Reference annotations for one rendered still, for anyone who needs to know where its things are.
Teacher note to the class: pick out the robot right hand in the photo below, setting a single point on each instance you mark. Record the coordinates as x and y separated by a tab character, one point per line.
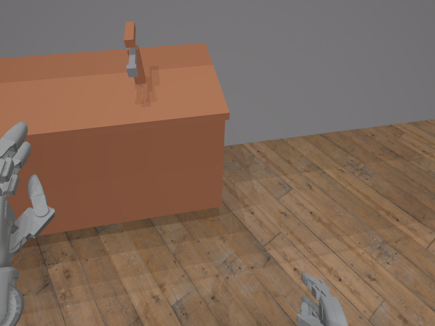
329	311

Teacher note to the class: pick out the robot left hand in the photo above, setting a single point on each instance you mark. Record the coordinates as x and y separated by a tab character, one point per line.
13	155

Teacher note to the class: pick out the counter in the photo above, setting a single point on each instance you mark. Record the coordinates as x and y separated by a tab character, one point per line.
108	148

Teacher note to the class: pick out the tap lever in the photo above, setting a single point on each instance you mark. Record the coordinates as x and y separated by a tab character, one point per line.
132	63

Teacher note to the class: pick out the robot left forearm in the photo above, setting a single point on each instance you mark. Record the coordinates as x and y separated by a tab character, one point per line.
11	298

